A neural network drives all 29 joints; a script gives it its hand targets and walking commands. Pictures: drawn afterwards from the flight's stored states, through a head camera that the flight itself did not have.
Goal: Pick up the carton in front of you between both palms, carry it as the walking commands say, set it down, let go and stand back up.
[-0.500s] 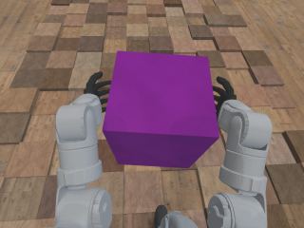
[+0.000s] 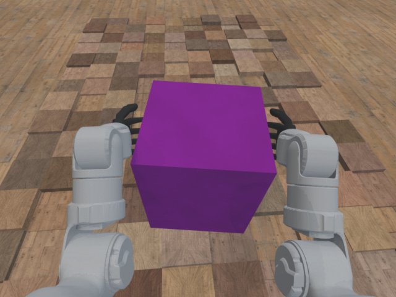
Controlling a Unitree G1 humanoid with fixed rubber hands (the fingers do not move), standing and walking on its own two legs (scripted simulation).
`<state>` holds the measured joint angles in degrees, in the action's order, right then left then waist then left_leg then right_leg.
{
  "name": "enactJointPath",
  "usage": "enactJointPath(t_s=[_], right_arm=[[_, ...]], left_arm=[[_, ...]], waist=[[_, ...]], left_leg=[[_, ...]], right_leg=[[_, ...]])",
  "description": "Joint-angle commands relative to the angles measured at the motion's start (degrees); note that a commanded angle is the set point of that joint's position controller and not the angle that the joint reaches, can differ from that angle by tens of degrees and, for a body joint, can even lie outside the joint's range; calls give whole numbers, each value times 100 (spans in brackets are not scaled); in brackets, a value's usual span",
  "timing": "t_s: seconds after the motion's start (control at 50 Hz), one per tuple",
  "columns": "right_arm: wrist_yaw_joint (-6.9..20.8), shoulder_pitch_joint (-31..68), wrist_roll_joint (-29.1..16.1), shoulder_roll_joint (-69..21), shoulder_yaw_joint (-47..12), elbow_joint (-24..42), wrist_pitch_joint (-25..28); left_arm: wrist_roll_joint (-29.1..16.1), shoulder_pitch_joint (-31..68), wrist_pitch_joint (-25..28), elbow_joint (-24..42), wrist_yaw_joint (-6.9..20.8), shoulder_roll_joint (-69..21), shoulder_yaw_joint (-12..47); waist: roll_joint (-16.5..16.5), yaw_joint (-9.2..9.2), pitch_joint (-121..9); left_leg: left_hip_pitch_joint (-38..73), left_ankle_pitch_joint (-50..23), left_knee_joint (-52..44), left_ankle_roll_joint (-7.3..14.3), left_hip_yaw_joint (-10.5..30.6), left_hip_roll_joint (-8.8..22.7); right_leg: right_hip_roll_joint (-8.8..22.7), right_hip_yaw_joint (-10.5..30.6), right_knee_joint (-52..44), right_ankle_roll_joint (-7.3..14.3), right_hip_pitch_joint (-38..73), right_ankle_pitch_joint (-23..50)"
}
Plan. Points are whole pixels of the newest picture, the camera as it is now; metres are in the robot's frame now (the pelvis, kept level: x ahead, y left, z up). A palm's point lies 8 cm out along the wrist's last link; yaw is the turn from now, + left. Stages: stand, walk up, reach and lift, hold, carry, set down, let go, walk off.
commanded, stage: carry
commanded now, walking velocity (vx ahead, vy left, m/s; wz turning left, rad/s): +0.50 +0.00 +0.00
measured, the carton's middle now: (201, 162) +0.39 -0.01 +0.08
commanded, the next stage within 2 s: none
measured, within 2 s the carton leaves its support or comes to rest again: neither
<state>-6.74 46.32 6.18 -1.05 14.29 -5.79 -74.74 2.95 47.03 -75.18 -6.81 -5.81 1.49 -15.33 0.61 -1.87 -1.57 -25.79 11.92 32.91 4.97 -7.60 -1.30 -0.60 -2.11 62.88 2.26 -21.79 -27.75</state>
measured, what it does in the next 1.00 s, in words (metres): walks ahead: right foot, then left foot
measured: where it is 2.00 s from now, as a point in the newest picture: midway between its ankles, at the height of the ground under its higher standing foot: (204, 148)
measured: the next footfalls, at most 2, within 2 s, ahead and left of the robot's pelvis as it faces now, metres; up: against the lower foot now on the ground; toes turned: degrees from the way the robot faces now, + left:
right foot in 0.32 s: +0.34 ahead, -0.12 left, +0.00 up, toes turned -6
left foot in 0.74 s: +0.61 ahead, +0.07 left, +0.02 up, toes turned +6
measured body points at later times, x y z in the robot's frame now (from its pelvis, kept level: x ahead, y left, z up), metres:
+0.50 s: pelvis +0.29 -0.05 +0.02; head +0.34 -0.07 +0.46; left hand +0.63 +0.11 +0.13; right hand +0.65 -0.19 +0.12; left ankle +0.24 +0.08 -0.65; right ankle +0.30 -0.11 -0.73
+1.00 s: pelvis +0.56 -0.03 +0.02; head +0.59 -0.03 +0.47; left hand +0.94 +0.10 +0.12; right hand +0.92 -0.20 +0.11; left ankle +0.57 +0.06 -0.71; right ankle +0.62 -0.15 -0.67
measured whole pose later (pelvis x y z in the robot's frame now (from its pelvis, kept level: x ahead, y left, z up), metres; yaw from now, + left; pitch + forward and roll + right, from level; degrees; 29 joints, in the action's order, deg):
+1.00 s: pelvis +0.56 -0.03 +0.02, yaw -1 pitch +5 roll +1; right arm -7.8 37.4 2.0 0.2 9.2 -11.7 -65.9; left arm 5.1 36.1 -67.8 -8.4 -5.4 -0.4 -12.3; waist 0.5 -4.3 -1.8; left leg -20.6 15.3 31.2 3.4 -7.9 -0.1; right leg 2.8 -0.7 50.7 1.8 -35.2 -17.4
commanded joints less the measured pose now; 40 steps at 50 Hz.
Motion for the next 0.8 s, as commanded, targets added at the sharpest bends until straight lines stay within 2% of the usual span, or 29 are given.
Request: enactJointPath(t_s=[0.0,0.04,0.08,0.12,0.16,0.24,0.26,0.28,0.3,0.32,0.34,0.36,0.38,0.4,0.44,0.48,0.54,0.58,0.66,0.68,0.7,0.72,0.74,0.76,0.78], right_arm=[[1397,4540,-2999,-6281,-3653,615,74],[1410,4843,-3278,-6531,-3765,932,114],[1398,4859,-3388,-6521,-3773,1156,132],[1379,4664,-3379,-6423,-3769,1274,131],[1358,4396,-3293,-6278,-3769,1355,123],[1299,3648,-2937,-5898,-3744,1446,46],[1287,3423,-2843,-5812,-3756,1465,9],[1282,3220,-2762,-5736,-3777,1475,-29],[1280,3157,-2701,-5607,-3806,1474,-64],[1292,3116,-2700,-5740,-3821,1523,-136],[1309,3031,-2626,-5704,-3834,1557,-181],[1309,2928,-2566,-5851,-3888,1570,-174],[1298,2801,-2501,-5923,-3900,1683,-143],[1281,2701,-2436,-5998,-3933,1829,-103],[1222,2342,-2302,-6078,-4055,2063,-21],[1174,1859,-2147,-6087,-4214,2123,73],[1162,1409,-2021,-6017,-4484,2120,217],[1194,1344,-2031,-5940,-4637,2081,295],[1263,1487,-2159,-5661,-4734,1794,375],[1281,1554,-2207,-5572,-4704,1652,385],[1297,1565,-2237,-5500,-4623,1433,400],[1312,1549,-2255,-5432,-4505,1186,420],[1326,1503,-2244,-5306,-4339,944,466],[1328,1619,-2234,-5283,-4194,696,563],[1357,1782,-2365,-5457,-4202,602,602]], left_arm=[[-2171,4156,56,412,1179,-6259,3409],[-2044,4044,120,638,1031,-6245,3351],[-1914,3872,162,811,900,-6158,3333],[-1802,3703,177,978,806,-6050,3357],[-1720,3580,171,1162,763,-5911,3427],[-1734,3257,62,1475,823,-5700,3588],[-1745,3116,24,1498,863,-5678,3611],[-1749,2966,-14,1498,912,-5645,3629],[-1773,2717,-55,1469,975,-5633,3617],[-1669,2653,-66,1431,1013,-5466,3569],[-1708,2410,-73,1393,1051,-5568,3559],[-1792,2360,-85,1643,1104,-5738,3609],[-1887,2455,-85,1922,1164,-5922,3722],[-1980,2572,-67,2207,1213,-6067,3861],[-2135,2490,-17,2575,1290,-6235,4103],[-2188,2105,38,2686,1371,-6229,4292],[-2272,1649,138,2642,1502,-6155,4586],[-2313,1513,221,2531,1574,-6050,4733],[-2278,1530,370,2079,1597,-5669,4763],[-2267,1596,399,1904,1574,-5591,4728],[-2255,1674,426,1699,1542,-5534,4685],[-2219,1740,457,1474,1506,-5493,4614],[-2192,1866,476,1299,1484,-5485,4518],[-2196,1986,495,1161,1471,-5624,4470],[-2199,2185,564,982,1439,-5742,4374]], waist=[[-383,-216,-2512],[-479,-152,-2558],[-620,-166,-2636],[-711,-195,-2622],[-828,-217,-2560],[-923,-184,-2481],[-837,-78,-2616],[-693,57,-2770],[-326,291,-2994],[1046,323,-3618],[1653,449,-3498],[1288,446,-3233],[632,425,-3047],[358,400,-2811],[506,360,-2743],[705,363,-2764],[738,369,-2592],[714,391,-2263],[998,421,-1814],[1009,337,-1889],[876,164,-2067],[688,-38,-2356],[-138,-287,-2915],[-1864,-433,-3106],[-1619,-258,-2961]], left_leg=[[3608,-2213,-1091,851,2708,1861],[3343,-2056,-1272,706,2273,1703],[3417,-2174,-1320,757,1945,1635],[3521,-2372,-1273,740,1645,1528],[3579,-2795,-1167,617,1321,1409],[3379,-3655,-616,175,625,1149],[3174,-3814,-137,9,343,1014],[2608,-3551,420,-160,203,890],[1735,-2099,1178,-276,192,814],[5,23,2658,-482,254,294],[-1199,1872,3645,-491,465,-164],[-1657,1815,3979,-366,755,105],[-1765,1469,3738,-354,851,279],[-1717,1159,3324,-384,820,423],[-1413,794,2746,-465,715,489],[-1425,682,2507,-512,517,390],[-1721,557,2062,-532,321,357],[-1592,509,1419,-514,144,309],[-629,-271,285,-305,-382,-43],[-191,-453,100,-191,-444,-120],[576,-709,-209,-78,-647,-269],[1696,-704,-309,92,-541,-237],[3037,-110,-501,487,1177,787],[4067,-473,-1052,1363,3771,1986],[4103,-962,-1018,1502,3947,2125]], right_leg=[[296,347,389,20,-2141,516],[269,190,-236,-55,-1776,649],[189,18,-799,-148,-1707,634],[196,-85,-1491,-182,-1687,961],[156,-229,-2154,-177,-1515,1601],[-69,-572,-3639,-66,-374,2579],[-171,-793,-4187,-4,396,2979],[-80,-822,-4247,97,1455,3173],[634,-90,-4047,169,2507,3393],[2030,2019,-3619,913,4225,4224],[2308,2923,-3960,1398,4561,4102],[2153,2604,-3971,1269,4479,3959],[2030,2210,-4012,1060,4238,4258],[1938,1841,-4122,848,3929,4535],[1745,1371,-4326,588,3639,4604],[1632,1069,-4364,596,3648,4787],[1547,817,-4406,656,3748,4746],[1421,574,-4465,659,3444,4650],[1138,-2,-4304,525,2710,5147],[1117,-157,-3939,460,2593,5635],[1000,-475,-3279,334,2328,6043],[865,-683,-2496,178,1670,5765],[489,-821,-1006,-39,472,4156],[-401,-432,734,-156,-1318,970],[-247,306,1628,13,-2022,-138]])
